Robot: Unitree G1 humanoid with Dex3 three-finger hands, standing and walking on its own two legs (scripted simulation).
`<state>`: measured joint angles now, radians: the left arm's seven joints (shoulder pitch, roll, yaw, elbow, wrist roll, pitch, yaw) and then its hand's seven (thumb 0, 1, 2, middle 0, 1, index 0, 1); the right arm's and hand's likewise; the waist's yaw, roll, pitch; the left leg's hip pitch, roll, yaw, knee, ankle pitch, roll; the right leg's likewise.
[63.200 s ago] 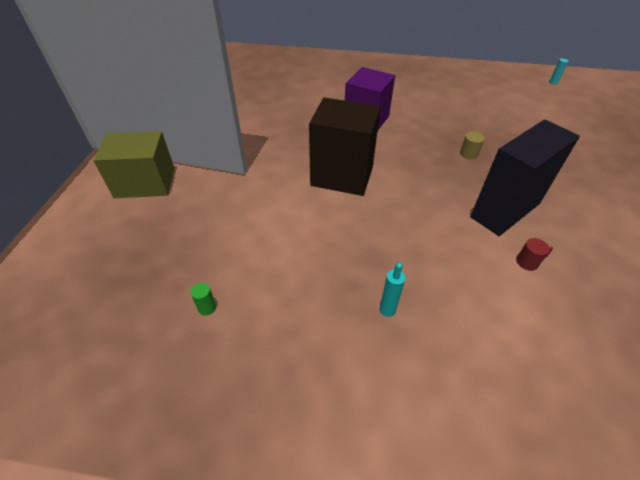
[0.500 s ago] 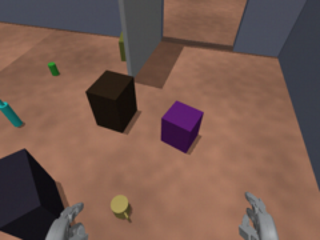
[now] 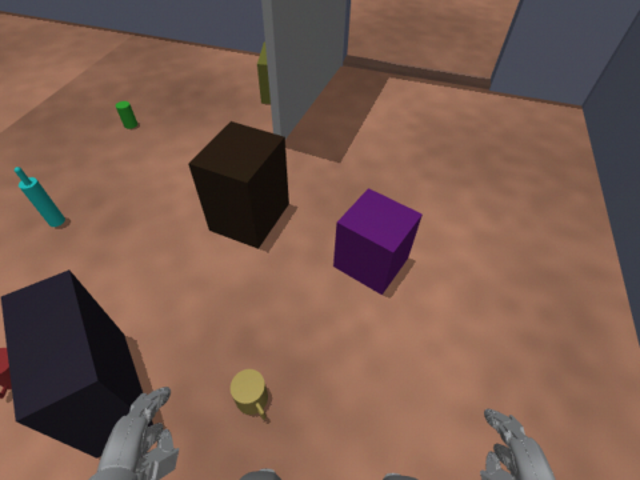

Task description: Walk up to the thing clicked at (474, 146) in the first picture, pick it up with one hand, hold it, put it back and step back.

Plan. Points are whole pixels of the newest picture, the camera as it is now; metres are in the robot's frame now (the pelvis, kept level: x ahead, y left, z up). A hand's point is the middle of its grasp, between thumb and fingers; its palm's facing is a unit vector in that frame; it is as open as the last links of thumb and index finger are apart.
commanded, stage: stand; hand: left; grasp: from above
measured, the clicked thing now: (252, 397) +0.42 +0.20 -0.67
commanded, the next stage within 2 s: none
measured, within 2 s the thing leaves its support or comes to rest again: neither
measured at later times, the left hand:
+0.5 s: hand out of the picture +0.05 +0.23 -0.11, palm faces +0.05 -0.95 -0.31, open 7.4 cm
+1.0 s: hand out of the picture +0.04 +0.23 -0.11, palm faces +0.03 -0.94 -0.33, open 7.4 cm
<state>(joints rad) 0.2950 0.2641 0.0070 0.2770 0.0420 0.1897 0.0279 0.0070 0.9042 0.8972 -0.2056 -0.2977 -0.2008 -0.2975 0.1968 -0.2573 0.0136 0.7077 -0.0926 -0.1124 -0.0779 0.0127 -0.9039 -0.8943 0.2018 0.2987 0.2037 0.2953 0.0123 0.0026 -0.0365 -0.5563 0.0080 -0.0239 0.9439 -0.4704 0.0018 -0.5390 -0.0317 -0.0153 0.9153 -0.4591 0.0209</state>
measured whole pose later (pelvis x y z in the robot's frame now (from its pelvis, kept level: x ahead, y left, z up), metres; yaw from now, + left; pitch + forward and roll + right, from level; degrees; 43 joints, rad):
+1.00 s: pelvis +0.00 -0.01 +0.06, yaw +0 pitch -4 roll +0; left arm 0.16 0.30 0.04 1.14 0.03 0.00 0.02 0.00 0.91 0.90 -0.20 -0.30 -0.20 -0.30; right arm 0.17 -0.30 -0.03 1.12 -0.03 0.00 -0.01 0.01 -0.91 -0.89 0.20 0.30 0.20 0.30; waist 0.01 0.02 0.06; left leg -0.12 0.01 -0.03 0.39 -0.20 -0.01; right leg -0.11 -0.03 -0.03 0.38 -0.20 0.02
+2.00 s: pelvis +0.02 -0.02 +0.06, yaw +0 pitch -3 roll +0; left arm 0.10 0.32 0.03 1.15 0.02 -0.01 0.00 0.00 0.91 0.90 -0.20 -0.30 -0.20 -0.30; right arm 0.11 -0.33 -0.01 1.14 -0.02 -0.01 0.00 0.01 -0.91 -0.89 0.20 0.30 0.20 0.30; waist 0.00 0.01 0.05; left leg -0.09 0.03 -0.02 0.33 -0.19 -0.03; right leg -0.09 -0.01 -0.02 0.33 -0.19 0.01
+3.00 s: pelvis -0.08 +0.04 +0.04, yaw -3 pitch -1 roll -1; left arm 0.08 0.38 0.07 0.90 0.01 0.06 0.02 0.00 0.91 0.90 -0.20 -0.30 -0.20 -0.30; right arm 0.12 -0.34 -0.05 0.92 -0.02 0.02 -0.02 0.01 -0.90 -0.89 0.20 0.30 0.21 0.30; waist -0.02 -0.04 0.20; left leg -0.28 -0.02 0.05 0.57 -0.26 0.07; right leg -0.40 0.10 0.15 1.05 -0.49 0.01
